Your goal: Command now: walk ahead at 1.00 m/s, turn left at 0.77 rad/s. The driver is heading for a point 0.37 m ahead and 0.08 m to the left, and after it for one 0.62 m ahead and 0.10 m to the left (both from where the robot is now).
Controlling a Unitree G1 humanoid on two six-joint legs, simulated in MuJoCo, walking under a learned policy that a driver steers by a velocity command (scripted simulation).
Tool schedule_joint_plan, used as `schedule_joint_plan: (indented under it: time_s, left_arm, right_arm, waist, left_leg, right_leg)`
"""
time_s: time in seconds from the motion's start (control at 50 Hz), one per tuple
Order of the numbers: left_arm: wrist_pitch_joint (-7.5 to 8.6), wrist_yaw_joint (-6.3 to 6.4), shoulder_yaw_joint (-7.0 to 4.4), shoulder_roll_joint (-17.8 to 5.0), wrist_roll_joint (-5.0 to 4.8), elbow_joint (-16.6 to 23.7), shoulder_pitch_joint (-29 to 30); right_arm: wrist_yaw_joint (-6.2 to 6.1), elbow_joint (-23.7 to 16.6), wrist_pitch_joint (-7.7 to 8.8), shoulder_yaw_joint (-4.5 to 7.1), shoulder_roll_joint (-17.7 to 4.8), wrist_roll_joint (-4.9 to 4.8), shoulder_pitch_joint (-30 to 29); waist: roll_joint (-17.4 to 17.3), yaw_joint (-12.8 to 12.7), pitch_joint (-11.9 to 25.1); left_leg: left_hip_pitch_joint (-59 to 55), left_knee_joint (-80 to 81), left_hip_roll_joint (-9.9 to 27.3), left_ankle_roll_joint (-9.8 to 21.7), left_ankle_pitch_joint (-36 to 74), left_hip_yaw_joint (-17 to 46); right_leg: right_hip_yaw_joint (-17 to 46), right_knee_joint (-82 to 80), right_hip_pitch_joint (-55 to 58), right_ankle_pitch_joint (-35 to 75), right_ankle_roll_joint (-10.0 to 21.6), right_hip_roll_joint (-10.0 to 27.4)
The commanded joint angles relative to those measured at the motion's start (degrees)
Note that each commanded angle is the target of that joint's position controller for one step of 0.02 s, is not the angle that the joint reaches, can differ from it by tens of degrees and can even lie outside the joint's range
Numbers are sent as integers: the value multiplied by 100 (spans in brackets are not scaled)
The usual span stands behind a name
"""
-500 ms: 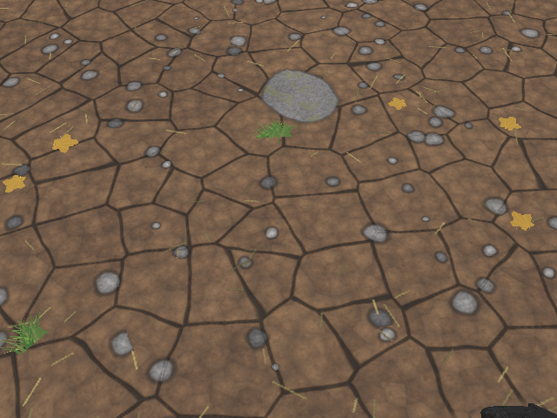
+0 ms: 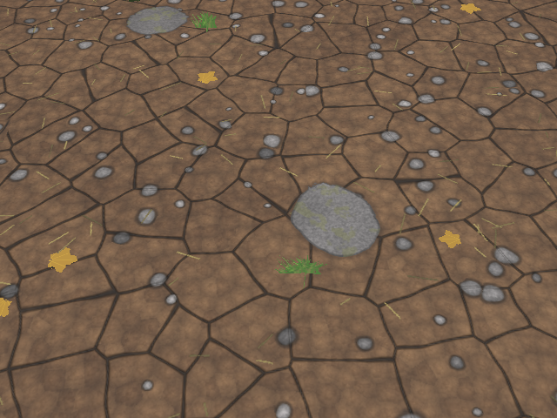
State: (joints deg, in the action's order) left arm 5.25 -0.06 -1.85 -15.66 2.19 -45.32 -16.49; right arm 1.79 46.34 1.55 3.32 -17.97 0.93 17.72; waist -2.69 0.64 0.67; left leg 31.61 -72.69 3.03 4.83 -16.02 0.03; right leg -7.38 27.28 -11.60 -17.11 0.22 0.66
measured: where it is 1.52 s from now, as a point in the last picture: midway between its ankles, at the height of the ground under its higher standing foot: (260, 409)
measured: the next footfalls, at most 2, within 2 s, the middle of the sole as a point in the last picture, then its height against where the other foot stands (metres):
left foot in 0.24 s outside the picture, level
right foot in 0.70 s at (282, 358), level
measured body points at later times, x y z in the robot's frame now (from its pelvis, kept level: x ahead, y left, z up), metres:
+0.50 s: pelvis +0.38 +0.06 +0.00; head +0.44 +0.08 +0.44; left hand +0.46 +0.35 -0.10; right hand +0.54 -0.18 -0.13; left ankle +0.40 +0.09 -0.73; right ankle +0.55 -0.06 -0.66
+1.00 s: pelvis +0.52 +0.06 +0.00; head +0.53 +0.06 +0.45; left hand +0.49 +0.32 -0.13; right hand +0.70 -0.14 -0.14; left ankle +0.44 +0.16 -0.74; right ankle +0.62 +0.02 -0.74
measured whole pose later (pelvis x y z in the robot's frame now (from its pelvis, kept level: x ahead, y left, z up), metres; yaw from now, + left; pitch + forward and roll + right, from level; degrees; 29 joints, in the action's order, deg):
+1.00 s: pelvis +0.52 +0.06 +0.00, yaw +26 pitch -1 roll +0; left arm -1.0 1.4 0.5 -12.1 0.9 -47.3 -13.5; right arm -1.2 52.7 -2.8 0.6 -14.2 0.8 12.6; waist -0.9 -0.2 -1.9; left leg 10.0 -28.2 -1.1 1.1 -17.8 3.7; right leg -2.9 25.3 -18.2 -6.5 3.5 -2.3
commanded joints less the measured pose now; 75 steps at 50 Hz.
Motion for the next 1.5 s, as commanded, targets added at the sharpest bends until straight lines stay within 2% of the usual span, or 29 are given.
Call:
schedule_joint_plan:
  time_s: [0.02, 0.06, 0.12, 0.16, 0.2, 0.22, 0.24, 0.26, 0.28, 0.3, 0.34, 0.38, 0.42, 0.46, 0.54, 0.64, 0.68, 0.7, 0.72, 0.74, 0.76, 0.78, 0.82, 0.86, 0.96, 1.0, 1.04, 1.1, 1.5]
  left_arm:
    - [229, -21, -106, -314, -130, 79, -162]
    - [286, -11, -105, -314, -112, 18, 22]
    - [306, 38, -160, -576, -123, -65, 1]
    - [275, 80, -213, -888, -126, -112, -272]
    - [101, 162, -313, -1267, -130, -19, -269]
    - [-4, 184, -358, -1402, -132, 56, -115]
    - [-42, 147, -351, -1341, -162, 110, -70]
    - [-35, 47, -282, -832, -163, 102, -133]
    - [-48, 75, -147, -575, -230, 677, -1047]
    - [10, 138, -97, -831, -149, 821, -479]
    - [24, 131, -23, -729, -60, 934, 68]
    - [-263, 162, -41, -781, 101, 863, 20]
    - [-438, 166, 0, -627, 71, 789, -197]
    - [-443, 159, 61, -372, -26, 787, -122]
    - [-431, 96, 104, -185, -135, 721, 269]
    - [-380, 117, 34, -406, -106, 712, 583]
    - [-324, 143, 10, -425, -66, 539, 169]
    - [-262, 163, 13, -409, -43, 406, -174]
    - [-187, 199, -16, -635, -39, 324, -457]
    - [-232, 199, -56, -821, -139, 371, -431]
    - [-316, 167, 52, -430, -202, 382, -410]
    - [-336, 136, 91, -384, -163, 361, -311]
    - [-408, 189, 116, -358, -99, 341, 121]
    - [-475, 208, 94, -419, -54, 299, 415]
    - [-588, 166, 3, -564, -148, 89, 372]
    - [-602, 149, -2, -484, -152, 12, 284]
    - [-621, 106, -18, -411, -194, -23, 372]
    - [-573, 85, -33, -369, -152, -241, 241]
    - [-531, 168, 38, -118, -163, -1387, 87]
  right_arm:
    - [134, -651, -140, -44, 87, 82, -454]
    - [227, -933, -128, -93, 122, 74, -893]
    - [380, -1137, -100, -157, 63, 48, -1490]
    - [391, -1120, -77, -143, -38, 45, -1525]
    - [312, -845, -22, -57, -293, 98, -618]
    - [240, -555, 6, 48, -480, 132, 425]
    - [100, -219, 27, 183, -691, 168, 1346]
    - [-84, -214, -59, 354, -1046, -5, 960]
    - [-45, -521, -111, 523, -1977, 193, 742]
    - [-118, -824, -172, 601, -1870, 53, 712]
    - [-240, -682, -168, 418, -1217, -81, 100]
    - [-257, -695, -91, 276, -834, -144, -82]
    - [-193, -671, 21, 225, -771, -74, -200]
    - [-143, -549, 110, 190, -703, 17, -169]
    - [-141, -294, 124, 18, -275, -66, -47]
    - [-227, -104, 6, -15, -346, 44, 184]
    - [-276, -55, -24, -22, -361, 22, 74]
    - [-296, -56, -12, -32, -359, -37, -32]
    - [-305, -142, 38, -66, -277, -28, 53]
    - [-304, 3, -9, -97, 5, -116, 840]
    - [-324, 92, -132, -75, -184, -59, 564]
    - [-305, 82, -214, -52, -228, -18, 298]
    - [-263, 141, -358, -89, -92, -10, 33]
    - [-253, 277, -450, -150, 22, -19, 114]
    - [-308, 625, -445, -201, 67, -41, 126]
    - [-333, 635, -363, -203, -102, 51, -30]
    - [-330, 735, -286, -191, -187, 2, -186]
    - [-365, 878, -156, -229, -73, -23, -222]
    - [-441, 1607, -108, -273, 223, -36, 224]
  waist:
    - [724, 31, -523]
    - [821, 186, -664]
    - [439, 158, -832]
    - [461, 196, -657]
    - [614, 667, -99]
    - [632, 1135, 438]
    - [400, 1429, 895]
    - [-709, 1020, 545]
    - [-1316, 311, 1850]
    - [-64, 697, 2667]
    - [675, 104, 769]
    - [891, -201, 62]
    - [973, -386, 280]
    - [747, -381, 511]
    - [98, -41, 496]
    - [-15, 197, 117]
    - [-6, -6, -18]
    - [127, -205, 2]
    - [534, -186, 326]
    - [1387, 107, 955]
    - [1368, -123, 1114]
    - [1018, -108, 770]
    - [713, 70, 329]
    - [993, 197, 148]
    - [940, 105, 159]
    - [771, 21, -34]
    - [240, -118, -405]
    - [11, -237, -217]
    - [252, -131, -372]
  left_leg:
    - [1503, 73, 525, -45, 374, 278]
    - [1385, 759, 502, 6, 1086, 111]
    - [409, 2434, 210, 235, 2031, -587]
    - [-199, 2889, -239, 434, 2091, -1012]
    - [-1115, 3182, -773, 530, 1647, -1219]
    - [-2252, 3307, -954, 651, 1567, -1069]
    - [-3515, 3771, -979, 777, 1929, -665]
    - [-4330, 3954, -351, 880, 3029, 344]
    - [-6256, 3739, 1395, 2320, 6334, 3125]
    - [-6224, 4502, 1530, 2483, 4964, 3881]
    - [-3842, 5181, 1003, 1927, 3836, 3083]
    - [-2262, 5306, 605, 1600, 4951, 2386]
    - [-1578, 5339, 503, 1468, 5610, 1801]
    - [-1580, 5249, 245, 1105, 6324, 1182]
    - [-2039, 5367, -94, 300, 5536, 519]
    - [-2738, 5008, 371, 359, 5236, 865]
    - [-2809, 4547, 414, 327, 5170, 987]
    - [-2641, 4172, 250, 196, 4786, 936]
    - [-2285, 3674, -109, 30, 3535, 816]
    - [-1911, 2809, -739, -237, 653, 599]
    - [-1675, 2390, -984, -244, -1747, 443]
    - [-1524, 2090, -931, -260, -2068, 597]
    - [-1685, 2189, -719, -365, -1695, 597]
    - [-1957, 2947, -652, -480, -1311, 360]
    - [-2484, 4594, -589, -392, -44, 46]
    - [-2618, 5061, -213, -241, 229, 544]
    - [-1488, 5286, 10, -100, -546, 911]
    - [-1269, 5569, 44, -193, -402, 949]
    - [-1916, 5551, 89, -105, 505, 800]
  right_leg:
    - [1091, -1913, 570, 1208, 638, 1622]
    - [208, -2054, 377, 1943, 491, 1312]
    - [-713, -2349, 224, 2802, 313, 1016]
    - [-904, -1855, 789, 5225, 252, 1076]
    - [-884, -130, 1281, 7339, 176, 1175]
    - [-760, 1340, 1044, 7543, 184, 1300]
    - [-676, 3047, 444, 6169, 65, 1170]
    - [-607, 5179, -1153, -247, -188, 20]
    - [281, 7555, -3062, -1817, -496, -420]
    - [1114, 7548, -3411, -1175, -401, -209]
    - [1203, 6046, -3145, -801, -334, 310]
    - [1137, 5269, -2403, -787, -440, 493]
    - [974, 4410, -1749, -685, -455, 589]
    - [774, 3551, -1525, 58, -292, 487]
    - [604, 2044, -1281, 1719, 46, 370]
    - [687, 1147, -1326, 1194, 154, 183]
    - [696, 450, -921, 1003, 299, 65]
    - [801, -226, -310, 1911, 401, 138]
    - [1441, -134, 526, 4542, 558, 766]
    - [2476, 69, 1176, 6631, 1515, 1863]
    - [3052, -298, 1010, 6453, 1896, 2207]
    - [2982, -598, 619, 5355, 1886, 2080]
    - [2399, -1029, -131, 3264, 1433, 1596]
    - [1920, -1280, -450, 1816, 1022, 1092]
    - [1843, -1352, -526, -201, 718, 858]
    - [1866, -1412, -870, -848, 359, 770]
    - [1493, -1205, -369, -467, 217, 423]
    - [1412, -791, 320, 410, 322, 422]
    - [1326, -742, 249, 1194, 269, 395]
